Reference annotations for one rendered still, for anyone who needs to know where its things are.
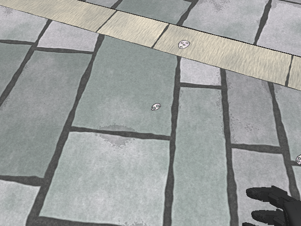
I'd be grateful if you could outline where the robot right hand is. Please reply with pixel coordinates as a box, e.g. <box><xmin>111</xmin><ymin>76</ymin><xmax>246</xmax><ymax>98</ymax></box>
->
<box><xmin>242</xmin><ymin>186</ymin><xmax>301</xmax><ymax>226</ymax></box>

